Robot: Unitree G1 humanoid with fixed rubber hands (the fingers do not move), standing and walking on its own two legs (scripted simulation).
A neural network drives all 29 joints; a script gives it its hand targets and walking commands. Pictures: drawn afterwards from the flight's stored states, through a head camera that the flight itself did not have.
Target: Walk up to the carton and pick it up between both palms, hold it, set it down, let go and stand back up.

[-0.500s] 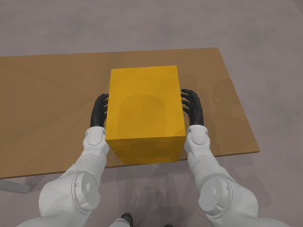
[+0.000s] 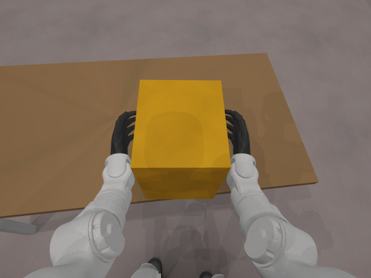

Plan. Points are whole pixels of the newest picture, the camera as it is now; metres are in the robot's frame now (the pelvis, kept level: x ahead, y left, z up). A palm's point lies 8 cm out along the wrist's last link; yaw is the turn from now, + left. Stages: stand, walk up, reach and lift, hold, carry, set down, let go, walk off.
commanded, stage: set down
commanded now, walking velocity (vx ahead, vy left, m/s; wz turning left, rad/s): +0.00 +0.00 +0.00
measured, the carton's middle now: (180, 145) +0.42 +0.04 -0.06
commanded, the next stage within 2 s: none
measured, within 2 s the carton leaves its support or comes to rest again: neither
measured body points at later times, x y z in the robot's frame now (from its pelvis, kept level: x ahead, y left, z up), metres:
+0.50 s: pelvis -0.01 +0.00 -0.01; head +0.11 +0.01 +0.42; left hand +0.41 +0.17 -0.03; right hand +0.42 -0.11 -0.02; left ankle +0.02 +0.12 -0.72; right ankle -0.02 -0.12 -0.72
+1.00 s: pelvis -0.02 +0.00 -0.03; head +0.08 +0.02 +0.41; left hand +0.38 +0.23 -0.04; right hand +0.41 -0.12 -0.03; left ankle +0.02 +0.12 -0.72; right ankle -0.02 -0.12 -0.72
